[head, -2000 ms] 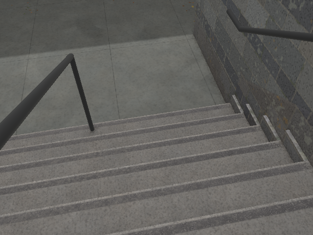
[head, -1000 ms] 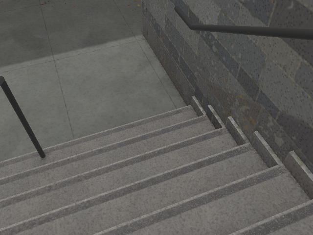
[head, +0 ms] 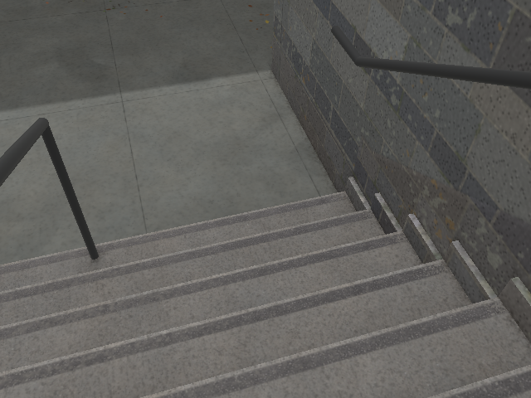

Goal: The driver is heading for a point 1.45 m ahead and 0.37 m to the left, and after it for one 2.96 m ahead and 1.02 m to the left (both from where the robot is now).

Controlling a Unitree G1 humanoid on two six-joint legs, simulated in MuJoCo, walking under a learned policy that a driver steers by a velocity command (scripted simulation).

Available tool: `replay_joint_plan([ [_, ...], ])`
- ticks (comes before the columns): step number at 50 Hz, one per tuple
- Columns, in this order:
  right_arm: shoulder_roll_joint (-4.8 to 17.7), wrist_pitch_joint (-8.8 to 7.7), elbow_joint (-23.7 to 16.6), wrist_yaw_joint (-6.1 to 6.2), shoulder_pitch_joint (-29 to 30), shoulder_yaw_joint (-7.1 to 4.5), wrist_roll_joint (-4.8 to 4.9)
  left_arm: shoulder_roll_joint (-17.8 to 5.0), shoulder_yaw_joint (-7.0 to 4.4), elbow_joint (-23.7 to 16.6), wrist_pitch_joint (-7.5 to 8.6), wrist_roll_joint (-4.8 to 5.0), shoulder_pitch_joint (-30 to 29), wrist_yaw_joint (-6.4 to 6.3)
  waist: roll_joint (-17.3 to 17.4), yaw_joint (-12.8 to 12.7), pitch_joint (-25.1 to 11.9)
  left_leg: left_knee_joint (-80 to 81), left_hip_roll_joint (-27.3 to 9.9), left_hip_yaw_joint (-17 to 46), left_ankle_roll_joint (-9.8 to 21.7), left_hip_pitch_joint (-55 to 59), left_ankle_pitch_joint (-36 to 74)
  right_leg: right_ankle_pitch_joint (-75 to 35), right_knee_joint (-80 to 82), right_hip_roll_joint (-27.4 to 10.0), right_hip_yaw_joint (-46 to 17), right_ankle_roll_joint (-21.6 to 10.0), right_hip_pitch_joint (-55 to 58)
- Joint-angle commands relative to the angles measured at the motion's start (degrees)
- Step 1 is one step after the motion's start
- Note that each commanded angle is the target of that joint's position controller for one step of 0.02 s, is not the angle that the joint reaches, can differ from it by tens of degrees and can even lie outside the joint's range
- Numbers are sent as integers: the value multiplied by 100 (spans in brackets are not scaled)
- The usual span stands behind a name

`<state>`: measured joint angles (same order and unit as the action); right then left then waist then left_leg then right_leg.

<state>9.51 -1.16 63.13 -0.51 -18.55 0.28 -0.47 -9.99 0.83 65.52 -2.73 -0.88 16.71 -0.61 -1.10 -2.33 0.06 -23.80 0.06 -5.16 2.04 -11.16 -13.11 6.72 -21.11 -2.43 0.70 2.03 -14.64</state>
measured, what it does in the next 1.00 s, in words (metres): walks ahead: right foot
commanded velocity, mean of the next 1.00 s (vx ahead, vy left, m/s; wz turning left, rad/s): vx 0.19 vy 0.00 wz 0.00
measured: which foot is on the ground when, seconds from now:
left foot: down 0.00-0.80, up 0.82-1.00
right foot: down 0.00-0.50, up 0.52-0.76, down 0.78-1.00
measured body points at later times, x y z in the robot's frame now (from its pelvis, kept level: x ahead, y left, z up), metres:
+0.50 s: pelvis +0.04 +0.01 +0.00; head +0.04 +0.02 +0.45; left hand +0.01 +0.22 -0.17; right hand +0.02 -0.22 -0.15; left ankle +0.00 +0.09 -0.74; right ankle +0.05 -0.14 -0.74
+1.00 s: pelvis +0.21 -0.08 -0.07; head +0.21 -0.09 +0.38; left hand +0.07 +0.15 -0.21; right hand +0.32 -0.33 -0.21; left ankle +0.29 +0.05 -0.75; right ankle +0.12 -0.13 -0.74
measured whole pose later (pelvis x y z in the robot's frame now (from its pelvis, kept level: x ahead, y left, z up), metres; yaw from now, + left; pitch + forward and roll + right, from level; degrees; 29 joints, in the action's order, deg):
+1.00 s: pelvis +0.21 -0.08 -0.07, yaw -2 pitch +0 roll +0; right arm 13.1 -1.0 55.5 -1.3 -7.3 -3.5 -2.5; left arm -10.2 -1.3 68.5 5.5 -0.8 30.6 -0.6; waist 1.3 -2.8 0.3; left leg -53.5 0.8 2.0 3.0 -34.2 10.3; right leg 39.2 -56.7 2.0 6.9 -5.3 -17.5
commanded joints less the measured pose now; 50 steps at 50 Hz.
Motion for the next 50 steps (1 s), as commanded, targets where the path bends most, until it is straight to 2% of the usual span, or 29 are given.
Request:
replay_joint_plan([
  [1,557,-79,-55,34,-447,-87,41,-342,-24,-95,10,16,177,-2,322,-6,291,1112,-660,765,-52,-356,-820,31,268,-267,-178,-194,240],
  [8,461,-143,-36,94,-514,-133,124,-268,-14,152,91,34,207,-44,-34,18,292,961,-648,655,-61,59,494,-784,317,-452,-200,-167,532],
  [11,427,-145,10,107,-570,-155,127,-212,-4,216,103,41,176,-60,84,26,253,884,-641,616,-75,180,868,-926,283,-465,-172,-166,602],
  [20,342,-130,23,134,-525,-172,115,-196,-36,332,72,52,68,-56,125,20,268,905,-605,594,-72,404,1161,-907,341,-465,-152,-172,645],
  [22,422,-101,17,140,-558,-211,69,-213,-56,335,47,30,20,-58,169,70,275,1113,-522,637,-25,411,-1,-98,308,-291,-18,-187,550],
  [24,793,-24,23,129,-721,-375,26,-309,-119,254,17,-24,0,-42,561,138,464,1364,-537,909,217,364,-2015,1277,-299,125,420,-301,60],
  [26,950,52,-2,104,-1005,-495,-25,-335,-170,55,-12,-107,-243,-33,679,345,1048,1651,-992,1483,628,94,-3564,1959,-1084,326,769,-445,-759],
  [27,955,90,-91,75,-934,-493,-114,-268,-188,4,18,-55,-411,-36,683,449,1190,1815,-1318,1848,896,158,-3470,1852,-1507,194,683,-476,-1116],
  [28,864,78,-61,86,-1026,-528,-140,-242,-194,-110,95,-41,-517,-64,725,542,1215,1820,-1446,1993,1026,271,-2960,1825,-1735,-14,483,-518,-1316],
  [29,878,53,-16,100,-1070,-553,-172,-275,-226,-206,159,-12,-661,-80,672,552,1063,1769,-1546,2025,1091,558,-2414,1823,-1914,-84,371,-538,-1483],
  [30,933,-9,75,99,-1193,-606,-195,-331,-255,-131,213,-117,-448,-59,683,526,873,1485,-1729,2053,1270,785,-1908,1364,-2609,-277,136,-570,-1646],
  [31,1022,-55,94,118,-1155,-630,-151,-400,-285,-168,282,-134,-296,-38,730,399,750,1213,-1765,2071,1324,918,-1716,1490,-2751,-320,23,-585,-1821],
  [33,964,-128,64,142,-1060,-650,-133,-507,-331,-227,318,-180,-438,-36,664,370,789,852,-1748,1991,1340,973,-1443,1515,-2881,-317,-6,-527,-2093],
  [35,978,-142,-35,174,-967,-652,-214,-628,-378,-314,354,-220,-383,27,715,273,845,493,-1740,1861,1239,711,-951,1438,-2830,-257,36,-481,-1944],
  [36,984,-137,-100,167,-710,-641,-285,-589,-435,-129,343,-221,101,20,640,29,765,55,-1592,1511,1169,65,-680,994,-3287,-79,475,-419,-1285],
  [37,1089,-168,-196,148,-496,-670,-240,-600,-456,-18,340,-247,545,-2,560,-216,671,-260,-1465,1326,1043,-688,-1014,1035,-3158,-48,586,-404,-501],
  [38,1173,-173,-332,122,1,-691,-196,-506,-474,176,373,-259,1247,10,422,-655,591,-901,-1148,819,830,-1618,-1024,857,-2702,136,868,-432,782],
  [39,1161,-182,-407,87,297,-689,-217,-671,-582,554,393,-275,2317,46,-84,-1244,368,-2385,-703,328,639,-2448,-137,1030,-2352,492,1130,-496,2150],
  [40,1086,-185,-627,44,766,-689,-253,-1047,-677,782,473,-301,3211,87,-1477,-1743,708,-5226,143,-114,445,-3359,-1383,1691,-941,-221,-416,-852,2153],
  [41,645,-250,-847,98,609,-593,-278,-1122,-530,723,605,-150,3196,106,-1675,-1228,948,-5861,563,1135,607,-4439,-2013,1017,-566,-972,-2477,-995,1899],
  [42,417,-219,-946,81,193,-512,-191,-1372,-555,617,626,-92,2559,34,-1434,-538,928,-5581,141,1394,573,-4879,-1667,2724,195,-2014,-3757,-1608,1389],
  [43,794,-148,-905,47,956,-553,-316,-1022,-442,237,770,-209,1601,-43,-335,-425,1451,-5644,-137,1110,279,-4842,-1387,3637,131,-1807,-3695,-1480,485],
  [44,778,-98,-812,44,554,-573,-247,-1142,-458,30,786,-211,1322,-15,73,-108,1272,-5257,-268,1438,242,-4439,-851,3020,-278,-1920,-3562,-1625,-12],
  [45,739,-43,-659,51,320,-559,-228,-881,-343,-147,852,-261,842,20,515,286,1176,-4468,-184,1384,171,-3471,334,2122,-903,-1361,-2576,-1435,-1038],
  [46,619,-2,-578,4,223,-516,-249,-674,-291,-234,934,-222,331,7,245,580,957,-3892,-117,1242,160,-2558,1394,2168,-1355,-908,-1674,-1177,-1795],
  [47,417,55,-648,-67,195,-415,-215,-697,-301,-344,1009,-100,101,13,-5,780,804,-3212,102,649,127,-1433,2552,2668,-1350,-511,-932,-1063,-2778],
  [48,395,94,-636,-140,233,-373,-200,-706,-279,-325,993,56,148,-18,-115,788,621,-3042,364,163,64,-580,3299,2618,-1357,-320,-545,-1026,-3166],
  [49,348,92,-626,-159,192,-319,-167,-704,-266,-273,1016,132,365,-37,-348,758,539,-2810,440,-32,19,-141,3587,2438,-1482,-240,-424,-1015,-3218],
  [50,350,94,-710,-135,538,-256,-182,-678,-258,-228,1005,204,644,-40,-374,527,620,-2361,523,-261,-34,177,3412,2198,-1515,-136,-221,-979,-3193],
])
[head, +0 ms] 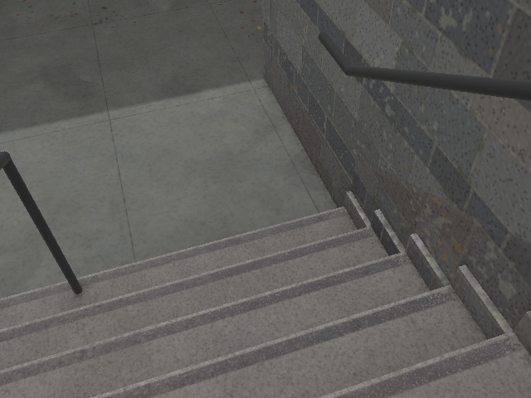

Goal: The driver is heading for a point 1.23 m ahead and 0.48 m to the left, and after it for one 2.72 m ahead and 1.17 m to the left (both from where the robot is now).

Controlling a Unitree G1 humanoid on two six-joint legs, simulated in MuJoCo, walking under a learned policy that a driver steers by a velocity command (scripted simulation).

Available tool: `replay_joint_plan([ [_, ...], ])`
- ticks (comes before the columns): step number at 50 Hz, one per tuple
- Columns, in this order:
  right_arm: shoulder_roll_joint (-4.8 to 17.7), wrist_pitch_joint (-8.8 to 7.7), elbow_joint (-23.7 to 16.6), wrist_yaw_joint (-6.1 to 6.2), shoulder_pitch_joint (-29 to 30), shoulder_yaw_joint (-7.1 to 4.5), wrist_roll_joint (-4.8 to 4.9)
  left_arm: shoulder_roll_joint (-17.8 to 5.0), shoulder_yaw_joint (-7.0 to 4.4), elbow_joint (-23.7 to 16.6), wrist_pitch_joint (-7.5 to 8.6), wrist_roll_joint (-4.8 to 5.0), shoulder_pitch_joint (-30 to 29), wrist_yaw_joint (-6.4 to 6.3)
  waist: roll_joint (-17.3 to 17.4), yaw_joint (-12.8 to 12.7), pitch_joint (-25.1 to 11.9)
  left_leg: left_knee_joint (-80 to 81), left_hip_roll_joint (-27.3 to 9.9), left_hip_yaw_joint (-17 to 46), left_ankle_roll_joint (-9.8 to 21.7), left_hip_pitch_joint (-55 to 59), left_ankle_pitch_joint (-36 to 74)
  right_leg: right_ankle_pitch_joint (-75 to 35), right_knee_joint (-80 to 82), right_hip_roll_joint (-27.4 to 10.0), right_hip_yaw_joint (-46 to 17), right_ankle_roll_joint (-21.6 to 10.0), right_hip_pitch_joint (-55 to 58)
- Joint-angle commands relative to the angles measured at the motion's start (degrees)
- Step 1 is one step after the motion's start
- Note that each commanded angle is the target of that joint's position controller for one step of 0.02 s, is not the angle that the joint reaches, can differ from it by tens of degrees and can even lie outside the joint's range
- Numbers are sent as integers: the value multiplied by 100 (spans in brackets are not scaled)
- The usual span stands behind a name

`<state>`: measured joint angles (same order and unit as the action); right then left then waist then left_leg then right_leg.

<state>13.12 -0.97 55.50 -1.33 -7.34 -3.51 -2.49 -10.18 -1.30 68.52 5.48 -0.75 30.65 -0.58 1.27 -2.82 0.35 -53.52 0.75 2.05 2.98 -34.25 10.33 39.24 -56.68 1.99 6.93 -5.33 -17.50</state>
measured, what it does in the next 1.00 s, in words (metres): goes down, turning left: left foot 0.16 m lower, then right foot 0.17 m lower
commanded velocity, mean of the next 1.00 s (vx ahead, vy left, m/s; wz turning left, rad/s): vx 0.49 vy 0.00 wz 0.44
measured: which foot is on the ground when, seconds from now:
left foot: up 0.00-0.12, down 0.14-0.54, up 0.56-1.00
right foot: down 0.00-0.14, up 0.16-0.50, down 0.52-1.00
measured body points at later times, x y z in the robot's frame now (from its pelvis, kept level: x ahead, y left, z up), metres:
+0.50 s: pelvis +0.31 -0.06 -0.22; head +0.32 -0.07 +0.23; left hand +0.50 +0.14 -0.32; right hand +0.17 -0.25 -0.36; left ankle +0.12 +0.06 -0.83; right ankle +0.49 -0.17 -0.94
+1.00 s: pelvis +0.55 -0.07 -0.31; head +0.56 -0.07 +0.14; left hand +0.33 -0.01 -0.45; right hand +0.78 -0.20 -0.45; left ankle +0.66 +0.17 -0.99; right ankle +0.46 -0.18 -1.00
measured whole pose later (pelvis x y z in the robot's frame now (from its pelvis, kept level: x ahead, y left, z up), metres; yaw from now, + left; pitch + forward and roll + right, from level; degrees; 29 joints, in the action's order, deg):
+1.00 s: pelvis +0.55 -0.07 -0.31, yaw +29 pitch +0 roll -3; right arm 13.2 -3.7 51.8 -6.6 -9.4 0.1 -4.0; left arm -3.8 4.8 66.8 9.0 -7.5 38.1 -1.2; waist 3.9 -3.8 -0.3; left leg -42.5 -6.4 4.7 5.4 -41.5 25.9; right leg 37.3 -43.8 -2.1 21.5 -1.3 -5.6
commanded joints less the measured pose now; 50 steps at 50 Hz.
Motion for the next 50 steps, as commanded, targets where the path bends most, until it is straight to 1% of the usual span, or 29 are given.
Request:
replay_joint_plan([
  [1,-4,63,-17,-47,-316,174,42,-634,-57,-480,125,149,-539,-60,-673,382,728,925,465,-1050,-139,2591,984,-1290,1819,-586,-835,-240,-2689],
  [3,59,34,-207,22,162,223,186,-630,-103,-386,-2,22,-148,-125,-610,34,883,1808,424,-1020,-130,2066,427,-1852,995,-627,-907,-310,-1455],
  [4,518,-239,156,-122,-1125,177,-482,-56,301,-301,149,-864,494,84,-16,570,1354,2520,-718,638,279,2361,239,-1606,516,-1257,-1690,-294,-1748],
  [5,657,-329,332,-101,-1953,53,-468,-501,144,-408,223,-828,125,227,-545,959,1013,2603,-430,227,351,2380,-789,-2972,51,-1390,-1827,-505,-883],
  [7,657,-443,1736,-27,-5230,-129,-639,-999,-26,-1005,127,-377,-1596,304,1344,2417,292,5007,-328,-85,1007,4843,682,-1868,-4543,274,-622,562,-1573],
  [8,747,-419,1580,-137,-4882,-176,-498,-506,18,-700,83,-525,-298,646,1091,1597,-799,2233,-1132,1221,1610,6952,1940,173,-6029,410,-1434,144,-3613],
  [9,1419,-512,1223,-221,-4285,-299,-280,-110,52,-1105,209,-463,-177,707,458,1082,-778,1944,-1547,2623,2243,7107,2639,69,-6001,427,-1745,214,-4908],
  [10,1259,-652,840,-220,-3033,-283,-291,-672,-22,-1743,397,-333,-612,669,279,1069,-357,2040,-2476,3718,2719,7026,1404,-554,-5620,-46,-2333,723,-6567],
  [11,205,-693,515,-213,-1646,25,-338,-701,-32,-1850,337,-348,-985,559,-156,623,202,2537,-2370,3630,2170,5971,-1126,-1847,-3845,-617,-2590,532,-7118],
  [12,-495,-682,809,-261,-1736,241,-370,-520,-6,-1656,166,-490,-1223,303,-1199,343,492,2761,-1523,2669,1847,4562,-1976,-2410,-3377,-816,-2029,283,-6521],
  [13,-684,-712,496,-204,-1329,401,-264,-460,71,-1523,39,-554,-902,180,-862,157,646,2956,-1408,2438,2068,1877,-939,-3806,-1154,-1355,-1952,247,-4521],
  [14,-695,-697,365,-165,-1147,505,-233,-296,126,-1652,-100,-641,-1123,211,-234,42,678,2871,-813,1934,1958,2,-1092,-4232,-566,-1352,-1379,229,-2694],
  [16,164,-767,200,-194,-1025,439,-185,158,379,-1806,-156,-600,-914,369,-23,-427,188,2434,5,1299,1401,-2633,-1989,-5201,-1637,-962,-381,607,384],
  [18,173,-970,417,189,-2348,425,8,-290,352,-1928,-118,-741,-1511,330,-654,387,235,1101,355,1342,1073,-552,-2619,-6357,368,-912,-847,735,-1211],
  [20,81,-948,1304,399,-4693,446,38,-373,317,-2415,-120,-647,-2908,358,61,1381,404,-54,-259,2400,1234,2429,-2088,-4893,1020,-706,-730,733,-3774],
  [21,-446,-893,1217,471,-4739,522,117,-275,417,-2469,-143,-597,-3648,441,-66,1853,670,-283,-157,2478,991,3131,-2927,-6049,3157,-1095,-1341,578,-4250],
  [22,-173,-739,837,356,-4087,508,144,-130,468,-2530,-169,-544,-3667,493,-111,1744,596,108,147,2183,991,1658,-3357,-6350,4420,-741,-723,467,-2345],
  [23,503,-607,762,61,-3680,408,-210,32,507,-2605,-181,-444,-3411,582,512,1377,451,465,-48,2554,1195,86,-3307,-6468,3173,-615,-513,458,-347],
  [24,681,-525,414,-123,-2863,362,-340,-159,432,-2496,-168,-420,-2634,557,469,738,579,212,-105,2697,1199,-1014,-3495,-6196,2458,-642,-587,397,876],
  [26,616,-523,-16,-374,-2140,368,-205,-1491,-198,-1522,-34,-313,807,340,-307,-1032,88,-2381,473,2082,301,-1894,-3468,-5946,2870,-1015,-529,-120,3923],
  [27,-157,-538,475,-545,-3401,447,-27,-1822,-340,-1200,-31,-466,1809,418,-1482,-784,-1730,-5560,1105,1363,-72,-2329,-5268,-8466,1086,-2048,-1494,-1280,5922],
  [28,-403,-536,277,-612,-4001,480,95,-1950,-300,-1482,-70,-597,1158,580,-1265,-109,-2345,-6867,810,1037,224,-2748,-5267,-8619,1337,-2881,-2567,-1690,5456],
  [30,-76,-438,-147,-394,-3002,448,-35,-1487,-201,-1716,-161,-452,-221,709,-552,23,-533,-7164,75,827,224,-3996,-3636,-2701,3054,-3048,-3380,-1529,2738],
  [33,-378,-301,-277,-99,-2564,543,-100,263,266,-1595,122,-599,-758,426,111,785,785,-4187,-1054,929,340,-2729,-1106,-2380,3895,-2647,-2475,-873,-395],
  [35,-328,-292,-302,-268,-2329,509,-86,284,285,-1333,414,-468,-647,121,-156,605,801,-2267,-942,651,403,-2054,-271,-2395,4072,-1944,-1350,-582,-1164],
  [39,101,-404,-186,-589,-1966,281,-274,-369,256,-1010,472,-751,-476,28,-414,728,241,-2137,-618,604,418,-1544,135,-4062,3342,-1822,-583,-480,-833],
  [42,44,-435,-487,-427,-1131,351,-139,-85,380,-308,436,-828,653,-64,-340,291,475,-441,-712,1430,395,-3378,1005,-4412,3075,-2310,-1034,-418,1424],
  [47,229,-357,-604,-546,-160,313,-151,26,536,-302,410,-691,891,18,-371,142,856,624,-734,272,268,-1228,1682,-3807,2918,-1875,102,-222,358],
  [50,183,-277,-837,-546,594,366,-167,-111,493,-209,346,-581,1290,-204,-316,-185,951,1785,-760,-37,138,-1024,1452,-3827,2283,-1832,230,-20,1087],
])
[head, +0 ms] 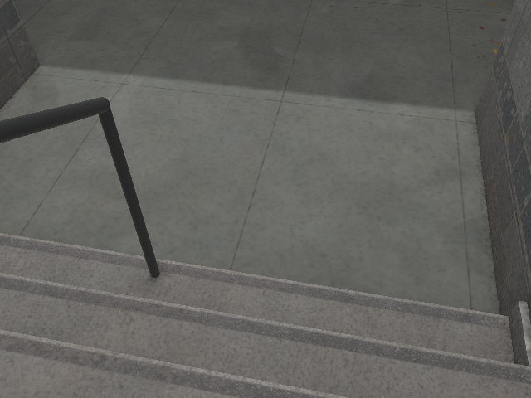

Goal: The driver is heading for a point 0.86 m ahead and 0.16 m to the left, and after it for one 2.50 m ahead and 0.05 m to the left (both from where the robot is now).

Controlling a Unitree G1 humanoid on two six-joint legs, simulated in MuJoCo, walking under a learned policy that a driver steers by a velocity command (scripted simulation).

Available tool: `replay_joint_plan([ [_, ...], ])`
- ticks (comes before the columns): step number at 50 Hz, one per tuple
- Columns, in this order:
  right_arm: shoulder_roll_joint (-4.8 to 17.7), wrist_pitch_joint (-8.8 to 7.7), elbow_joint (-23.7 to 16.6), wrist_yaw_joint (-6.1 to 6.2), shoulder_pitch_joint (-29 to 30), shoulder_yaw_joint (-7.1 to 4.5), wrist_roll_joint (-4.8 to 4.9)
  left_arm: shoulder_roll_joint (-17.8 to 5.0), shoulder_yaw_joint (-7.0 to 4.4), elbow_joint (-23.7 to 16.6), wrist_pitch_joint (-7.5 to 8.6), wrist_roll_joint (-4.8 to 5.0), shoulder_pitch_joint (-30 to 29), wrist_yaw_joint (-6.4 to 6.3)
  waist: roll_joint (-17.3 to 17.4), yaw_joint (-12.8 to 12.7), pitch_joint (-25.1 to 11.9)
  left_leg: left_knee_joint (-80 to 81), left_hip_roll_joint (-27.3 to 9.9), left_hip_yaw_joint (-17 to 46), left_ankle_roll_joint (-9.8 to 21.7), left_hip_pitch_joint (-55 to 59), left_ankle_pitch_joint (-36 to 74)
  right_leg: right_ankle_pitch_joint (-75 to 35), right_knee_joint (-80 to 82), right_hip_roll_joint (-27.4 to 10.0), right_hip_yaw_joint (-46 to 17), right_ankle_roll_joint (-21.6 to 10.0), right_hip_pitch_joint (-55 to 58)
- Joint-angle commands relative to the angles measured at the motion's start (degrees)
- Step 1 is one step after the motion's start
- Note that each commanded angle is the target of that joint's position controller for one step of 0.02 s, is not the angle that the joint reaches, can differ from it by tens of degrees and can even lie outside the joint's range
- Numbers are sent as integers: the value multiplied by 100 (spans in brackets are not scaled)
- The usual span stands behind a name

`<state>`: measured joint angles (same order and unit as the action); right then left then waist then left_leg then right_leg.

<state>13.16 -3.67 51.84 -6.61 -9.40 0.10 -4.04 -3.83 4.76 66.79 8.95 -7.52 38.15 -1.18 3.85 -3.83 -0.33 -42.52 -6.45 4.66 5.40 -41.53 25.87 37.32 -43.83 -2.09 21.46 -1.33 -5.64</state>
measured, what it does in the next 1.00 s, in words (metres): goes down, turning left: left foot 0.16 m lower, then right foot 0.17 m lower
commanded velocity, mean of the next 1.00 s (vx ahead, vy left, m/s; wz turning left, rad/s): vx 0.50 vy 0.00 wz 0.45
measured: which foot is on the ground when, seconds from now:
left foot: up 0.00-0.18, down 0.20-0.60, up 0.62-1.00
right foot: down 0.00-0.22, up 0.24-0.56, down 0.58-1.00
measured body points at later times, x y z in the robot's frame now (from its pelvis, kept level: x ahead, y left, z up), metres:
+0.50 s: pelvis +0.32 +0.03 -0.17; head +0.33 +0.02 +0.28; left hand +0.43 +0.29 -0.28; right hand +0.32 -0.20 -0.32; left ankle +0.21 +0.12 -0.85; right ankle +0.50 -0.09 -0.87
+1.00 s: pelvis +0.57 +0.06 -0.31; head +0.58 +0.06 +0.14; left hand +0.36 +0.17 -0.45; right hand +0.82 -0.03 -0.42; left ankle +0.65 +0.26 -0.95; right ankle +0.48 -0.08 -1.02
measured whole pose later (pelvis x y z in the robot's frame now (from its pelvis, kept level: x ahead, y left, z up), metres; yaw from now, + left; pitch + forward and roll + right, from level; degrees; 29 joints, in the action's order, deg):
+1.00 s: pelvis +0.57 +0.06 -0.31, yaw +26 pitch +3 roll -1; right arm 10.9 -3.2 46.7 -5.2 -7.0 2.7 -5.8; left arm -8.4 1.8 63.5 8.2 -5.2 35.0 2.4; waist 0.5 -5.9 -3.9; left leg -61.5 -3.2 1.7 1.5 -49.6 3.5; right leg 31.7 -34.9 1.8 6.2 -3.3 -6.4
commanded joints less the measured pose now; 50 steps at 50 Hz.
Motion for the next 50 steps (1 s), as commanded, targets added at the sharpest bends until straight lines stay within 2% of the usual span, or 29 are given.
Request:
replay_joint_plan([
  [1,177,13,-504,-24,1000,3,-31,-786,-146,10,-66,160,731,-208,-601,-204,1090,1040,-1,-441,-140,-422,-358,-3636,856,-1484,-1293,-431,208],
  [6,91,42,-395,29,1521,23,-186,-1046,-425,95,-395,213,809,-241,-653,-476,1080,1925,186,-892,-167,374,-1811,-4273,544,-1721,-1468,-595,680],
  [8,243,-22,39,125,876,-75,-218,-1226,-516,44,-457,166,583,-180,-510,-247,786,2264,361,-1071,-168,1278,-1935,-5308,-469,-1590,-1207,-403,683],
  [9,389,-40,383,181,144,-174,-211,-1205,-477,86,-514,1,432,-44,-583,81,626,2370,218,-968,-49,2443,-1210,-5033,-1303,-1593,-1205,-318,56],
  [10,854,-153,874,220,-1169,-447,-94,-1426,-511,66,-522,-42,100,206,-281,776,237,2698,522,-1461,118,4522,-335,-4619,-2487,-1175,-866,-164,-1015],
  [11,1302,-133,1357,239,-2776,-627,-234,-1318,-506,82,-520,-153,163,507,633,1292,-680,1561,119,-806,782,7503,1419,-1331,-4679,-537,-860,183,-3254],
  [12,1828,-79,1767,317,-3847,-774,-185,-856,-449,-307,-410,51,226,741,717,1327,-2485,10,-908,521,1707,9675,3449,1042,-6557,-210,-1506,412,-4136],
  [13,1608,-114,1917,435,-4249,-799,-246,-1040,-490,-1061,-205,341,-1288,765,482,1965,-1985,377,-1176,1263,2006,9702,2917,1483,-7090,-153,-1869,519,-5657],
  [14,1245,-208,1866,485,-3745,-726,-96,-1207,-513,-1666,-37,516,-2522,632,74,2003,-1058,801,-1174,1315,1862,8677,878,1507,-6748,-289,-2141,503,-6413],
  [15,490,-166,1381,450,-2474,-481,37,-1285,-523,-1923,-11,471,-2780,525,-753,1397,-508,1053,-1180,1330,1552,7107,-1000,860,-5186,-684,-2551,393,-6265],
  [16,212,-159,902,390,-1323,-331,41,-1428,-597,-1782,-50,336,-2393,397,-1137,725,140,1278,-1027,1018,1505,4912,-1103,-157,-3610,-886,-2642,203,-5109],
  [18,54,-283,357,344,-488,-140,106,-964,-561,-1383,-244,343,-1574,111,-723,22,861,1969,-858,706,1581,921,-1324,-1999,-1713,-839,-2637,68,-2578],
  [19,484,-342,237,272,-459,-219,71,-748,-492,-1444,-352,270,-1307,140,-2,-223,619,1808,-479,730,1578,58,-1485,-2423,-2045,-555,-2385,61,-1690],
  [20,604,-393,33,245,-398,-235,-87,-720,-398,-1294,-374,267,-709,268,3,-381,397,1299,-152,503,1413,-582,-1949,-3771,-2312,-385,-2267,65,-1171],
  [21,133,-476,-45,313,-557,-68,-133,-799,-389,-1395,-359,174,-1072,317,-223,-69,385,892,-23,582,1186,-391,-2774,-5224,-1445,-633,-2805,51,-1738],
  [23,160,-545,-99,476,-783,-19,-183,-903,-379,-1520,-376,376,-1227,257,-313,155,286,143,731,-92,586,-1140,-4819,-6893,396,-402,-2465,167,-294],
  [27,768,-326,-199,313,-1589,-28,-195,-1454,-562,-2061,-483,254,-2146,385,-169,115,607,-1121,276,1235,610,-369,-5488,-5134,1281,-53,-2058,239,509],
  [29,1050,-158,-334,240,-1426,-80,-12,-2149,-848,-1520,-376,348,-956,351,-759,-361,593,-3023,511,1464,192,1130,-4641,-5717,3277,-348,-2265,-246,705],
  [30,586,-157,-173,51,-1913,69,-167,-2519,-1061,-1175,-286,277,218,350,-1057,-679,-684,-5146,860,1131,-230,279,-3832,-7356,1588,-1049,-2430,-1241,2795],
  [31,-384,-190,183,-113,-3997,89,17,-2941,-1055,-1270,-303,301,120,509,-2543,375,-2166,-8093,1504,128,-603,-1733,-7412,-11577,-158,-2214,-3897,-2656,4612],
  [32,275,-179,29,-109,-3684,-14,338,-2752,-1099,-1461,-383,-47,321,630,-1643,-264,-1768,-9413,1387,212,-824,-3161,-7392,-11982,4,-2570,-4638,-2695,4396],
  [33,670,-134,-530,22,-2177,-154,430,-2810,-1128,-1150,-464,89,249,730,-1609,-569,-599,-9272,1205,379,-807,-4750,-6717,-7783,938,-2849,-5867,-2598,3410],
  [34,581,-148,-758,236,-1246,-126,356,-2017,-841,-1251,-422,172,-295,739,-716,-254,372,-8399,702,531,-624,-4755,-5563,-5561,1373,-2651,-5437,-2142,1779],
  [36,-41,-101,-608,315,-1642,106,177,-947,-468,-1170,-383,72,-918,631,-217,655,582,-7046,17,828,-140,-2985,-3968,-4643,1916,-2094,-4183,-1397,-599],
  [38,-393,-20,-508,171,-1835,294,-177,-714,-428,-1000,-107,125,-1278,363,-333,756,1044,-5074,-98,766,14,-2802,-2325,-3256,2310,-1169,-3545,-1214,-1608],
  [40,124,-66,-711,97,-757,168,124,-925,-445,-1002,192,180,-1218,258,-322,263,700,-2707,-25,80,-222,-1538,-804,-3078,2684,-870,-2867,-1404,-2437],
  [42,120,1,-832,68,-139,153,31,-1386,-452,-721,245,241,-859,338,-781,280,556,-2633,113,-49,-340,-894,-689,-3569,2782,-959,-2995,-1316,-2501],
  [45,314,13,-669,180,-155,100,-94,-1832,-550,-609,121,240,-593,471,-498,393,366,-1914,273,309,-422,-1746,-1160,-5328,1948,-1282,-3213,-1372,-437],
  [50,193,-19,-970,131,656,140,-166,-1288,-423,-433,-104,238,180,250,-806,-10,342,-1884,360,-643,-386,-1454,-2956,-5806,1384,-1258,-3041,-1400,531],
])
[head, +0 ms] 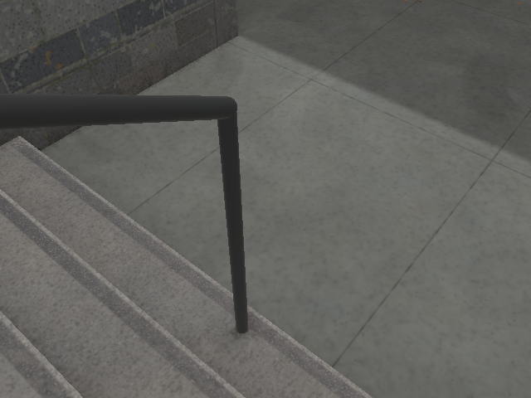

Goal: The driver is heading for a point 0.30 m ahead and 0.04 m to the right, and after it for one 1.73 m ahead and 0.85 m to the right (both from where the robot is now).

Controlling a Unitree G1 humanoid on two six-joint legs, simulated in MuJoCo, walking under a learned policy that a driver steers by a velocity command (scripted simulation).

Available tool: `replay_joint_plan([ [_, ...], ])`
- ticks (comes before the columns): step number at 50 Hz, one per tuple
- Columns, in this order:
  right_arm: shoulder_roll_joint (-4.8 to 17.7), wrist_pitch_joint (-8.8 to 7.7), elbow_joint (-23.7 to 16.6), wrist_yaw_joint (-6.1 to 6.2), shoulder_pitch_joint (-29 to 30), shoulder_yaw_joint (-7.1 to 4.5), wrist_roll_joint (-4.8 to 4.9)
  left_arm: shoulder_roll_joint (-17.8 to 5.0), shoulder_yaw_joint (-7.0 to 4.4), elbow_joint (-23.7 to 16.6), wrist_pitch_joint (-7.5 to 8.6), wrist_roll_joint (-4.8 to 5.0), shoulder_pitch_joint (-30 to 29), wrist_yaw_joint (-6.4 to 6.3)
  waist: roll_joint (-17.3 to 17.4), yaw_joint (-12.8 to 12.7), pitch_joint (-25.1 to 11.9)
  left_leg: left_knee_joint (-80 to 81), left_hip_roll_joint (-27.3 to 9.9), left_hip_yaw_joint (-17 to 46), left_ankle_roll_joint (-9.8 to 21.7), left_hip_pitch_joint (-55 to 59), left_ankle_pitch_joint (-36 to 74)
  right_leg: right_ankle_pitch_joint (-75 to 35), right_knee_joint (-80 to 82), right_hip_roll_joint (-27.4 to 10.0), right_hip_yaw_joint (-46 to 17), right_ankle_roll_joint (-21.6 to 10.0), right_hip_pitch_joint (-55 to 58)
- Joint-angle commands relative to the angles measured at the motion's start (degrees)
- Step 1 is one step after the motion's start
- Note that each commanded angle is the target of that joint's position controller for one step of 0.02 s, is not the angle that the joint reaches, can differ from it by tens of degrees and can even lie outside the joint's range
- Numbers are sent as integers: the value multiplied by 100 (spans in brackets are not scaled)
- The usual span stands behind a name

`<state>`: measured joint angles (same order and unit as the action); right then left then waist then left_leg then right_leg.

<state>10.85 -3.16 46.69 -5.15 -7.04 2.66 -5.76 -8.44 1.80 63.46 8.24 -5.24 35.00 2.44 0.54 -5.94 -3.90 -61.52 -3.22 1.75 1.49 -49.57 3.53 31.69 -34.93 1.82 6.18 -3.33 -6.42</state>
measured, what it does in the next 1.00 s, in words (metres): goes down, turning right: left foot, then right foot 0.16 m lower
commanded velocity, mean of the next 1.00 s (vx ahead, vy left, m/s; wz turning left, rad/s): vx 0.17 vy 0.00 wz -0.38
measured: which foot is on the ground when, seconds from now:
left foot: up 0.00-0.06, down 0.08-0.44, up 0.46-0.78, down 0.80-1.00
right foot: down 0.00-0.10, up 0.12-0.42, down 0.44-0.82, up 0.84-1.00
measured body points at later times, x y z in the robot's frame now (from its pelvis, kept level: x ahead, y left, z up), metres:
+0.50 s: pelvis +0.24 -0.01 -0.14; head +0.26 -0.01 +0.31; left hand +0.37 +0.24 -0.26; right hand +0.21 -0.22 -0.29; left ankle +0.14 +0.13 -0.63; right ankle +0.26 -0.08 -0.87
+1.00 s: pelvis +0.32 +0.04 -0.14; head +0.34 +0.04 +0.31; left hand +0.56 +0.22 -0.25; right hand +0.30 -0.25 -0.24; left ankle +0.38 +0.12 -0.87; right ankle +0.25 -0.06 -0.73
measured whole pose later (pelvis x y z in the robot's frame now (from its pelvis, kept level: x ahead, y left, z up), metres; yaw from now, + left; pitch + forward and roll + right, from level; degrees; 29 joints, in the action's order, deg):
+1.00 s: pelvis +0.32 +0.04 -0.14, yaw -26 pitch +5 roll +0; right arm 13.2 -2.9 41.6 0.6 -14.2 -3.3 -2.8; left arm -17.6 -2.1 40.5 1.5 -4.0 14.0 1.4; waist -1.6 2.7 -3.1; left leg -28.1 -0.9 -7.3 4.2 -20.6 -12.6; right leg 19.4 -83.2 4.0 -4.2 3.7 -43.4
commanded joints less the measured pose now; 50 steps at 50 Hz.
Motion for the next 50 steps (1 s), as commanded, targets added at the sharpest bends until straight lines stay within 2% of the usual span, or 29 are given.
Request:
replay_joint_plan([
  [1,412,-83,-496,-25,259,-146,53,-914,-155,-198,-34,-3,229,-115,-590,373,643,136,176,-640,97,267,-1106,-5913,400,-1555,-1229,-1143,179],
  [4,1186,-244,74,109,-1791,-609,217,-1769,-482,-762,-48,23,-1318,133,-466,1523,254,964,1000,-1251,286,4878,-1115,-6862,-1614,-941,-494,-879,-2331],
  [5,1548,-274,477,228,-3132,-807,95,-1930,-631,-1075,-78,116,-1836,258,518,2125,-297,1825,537,-668,957,6305,-28,-4398,-4445,-369,-264,-510,-3237],
  [6,1168,-171,898,411,-3155,-672,762,-831,-484,-905,-202,739,-642,-99,1586,1472,-341,2628,-1461,2096,1382,6425,3260,-12,-6207,85,-726,36,-4098],
  [7,1028,-100,723,518,-2810,-589,931,-777,-438,-1038,-281,533,-645,-261,380,1207,91,2898,-1677,2588,1554,5880,3036,-142,-5453,-190,-1081,77,-4690],
  [8,645,-467,851,234,-3071,-382,196,-393,-365,-1676,-217,216,-1814,40,155,1476,-147,2928,-1788,3329,2412,5092,374,-87,-5630,-11,-1757,28,-5128],
  [9,370,-495,885,133,-2265,-342,150,-793,-503,-1650,-266,217,-1952,50,-256,1029,327,2609,-1836,2782,2262,4118,143,-534,-5267,-366,-1647,-23,-5237],
  [10,-218,-473,716,166,-1654,-134,54,-526,-391,-1535,-338,-4,-1713,18,-350,770,308,2350,-1681,2012,1978,3251,327,-948,-4403,-666,-1634,-39,-4837],
  [12,-677,-550,162,503,-443,104,150,-197,-266,-1026,-333,-294,-738,38,197,144,302,2605,-367,66,776,871,-1417,-4179,-2074,-793,-1278,-43,-2202],
  [14,158,-571,-7,613,-317,-86,10,-546,-415,-915,-178,-29,-797,44,-59,74,394,2060,135,-1015,297,-887,-2884,-5905,-1391,-283,-410,349,82],
  [16,582,-544,226,501,-910,-162,49,-889,-524,-1215,-204,191,-1370,129,258,194,704,1929,-200,-698,296,-616,-3363,-5322,-1167,-141,-355,689,296],
  [19,406,-326,675,630,-2211,-64,401,-888,-407,-1585,-336,-20,-2763,28,-89,1019,1056,786,-1182,715,539,2326,-2671,-4325,1237,-677,-816,398,-1689],
  [21,723,-217,621,539,-2154,-159,143,-924,-491,-1261,-310,37,-1542,-158,-125,411,634,-472,-999,342,427,1981,-1733,-5102,1297,-246,-196,116,164],
  [22,917,-174,417,385,-1577,-229,88,-1248,-660,-1003,-267,67,-388,-268,-506,-341,397,-1841,-623,-101,193,1571,-1174,-5597,1811,-105,-73,-220,1364],
  [23,80,-208,127,152,-2044,-94,214,-2165,-869,-1091,-306,180,257,-407,-2002,-197,-1551,-5386,245,-750,-637,217,-4557,-10425,44,-1911,-2031,-2430,3940],
  [24,284,-260,-399,57,-1192,-98,443,-2115,-939,-1264,-258,155,88,-293,-1090,-621,-1755,-6562,396,-142,-914,-1800,-5896,-11751,-449,-2449,-3079,-2836,4898],
  [26,1039,-314,-1206,216,-317,-361,615,-1981,-838,-1668,-156,60,-784,-111,-117,-263,-608,-5753,-4,433,-828,-2619,-5175,-9006,-237,-2686,-3401,-2417,2785],
  [28,685,-192,-916,475,-953,-272,219,-930,-388,-1885,-150,258,-1908,-81,160,687,457,-3205,-494,714,-585,-1059,-3196,-7158,628,-2185,-2687,-1807,-611],
  [29,554,-140,-802,526,-1238,-298,129,-1022,-393,-2000,-152,256,-2074,-67,-84,994,626,-3012,-396,358,-595,56,-2581,-6908,807,-1638,-2351,-1828,-2060],
  [32,88,16,-656,356,-1326,-177,185,-1370,-446,-2303,-197,168,-1872,-156,196,917,118,-454,-214,-313,-775,1569,-609,-5609,694,-852,-1960,-1645,-2972],
  [34,242,113,-580,325,-1123,-233,250,-1692,-529,-2378,-250,165,-1893,-51,-477,841,68,-173,36,-476,-799,2498,-883,-4896,763,-778,-2215,-1521,-3162],
  [38,835,180,-860,545,-278,-422,351,-1803,-659,-2568,-330,347,-1929,57,-589,407,99,1903,414,-162,-574,2279,-2139,-4110,570,-1292,-3608,-1650,-1396],
  [40,1169,86,-854,665,-542,-615,566,-1313,-506,-2454,-387,470,-1605,14,-425,587,-404,3287,119,187,223,3586,-726,-3545,49,-1138,-3809,-1270,-1244],
  [41,1574,20,-889,741,-718,-743,541,-661,-328,-2495,-396,449,-947,-26,959,288,-1293,3131,-1234,1354,1812,5502,2064,-1388,-1260,-257,-2516,-452,-2488],
  [42,1427,-47,-933,637,-1218,-801,131,-587,-264,-2883,-444,395,-1470,-124,1765,918,-1177,3838,-2336,3287,3234,6277,2550,1171,-2567,829,-1536,220,-4659],
  [43,1167,-98,-763,623,-1533,-769,-1,-1040,-395,-2843,-559,323,-2041,-257,183,1239,-574,4041,-2407,3127,2813,5774,2330,937,-3519,485,-1671,500,-4982],
  [46,612,-58,-948,503,-388,-655,462,-1255,-471,-2419,-715,145,-1553,-382,396,552,-268,4008,-1439,1074,1728,4035,1813,-626,-4669,139,-1417,843,-4120],
  [47,690,-68,-1023,529,-155,-707,456,-1138,-426,-2375,-673,27,-1454,-235,292,413,-261,4033,-1202,651,1597,3491,1403,-997,-5150,118,-1065,808,-3857],
  [50,707,-94,-1002,615,-101,-668,248,-1013,-400,-2382,-639,118,-1337,93,105,471,-222,4276,-940,-157,1521,2950,333,-1970,-5321,-4,-793,743,-3461],
])
Next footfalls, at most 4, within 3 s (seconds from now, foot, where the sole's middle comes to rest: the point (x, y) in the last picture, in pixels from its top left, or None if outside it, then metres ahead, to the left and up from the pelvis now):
0.08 left None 0.15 0.12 -0.75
0.44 right None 0.30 -0.09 -0.91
0.80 left None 0.41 0.11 -0.91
1.32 right None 0.26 -0.08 -0.91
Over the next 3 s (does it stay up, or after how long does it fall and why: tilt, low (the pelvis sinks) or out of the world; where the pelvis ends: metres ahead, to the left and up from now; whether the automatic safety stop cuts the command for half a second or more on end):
stays up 0.36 -0.04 -0.15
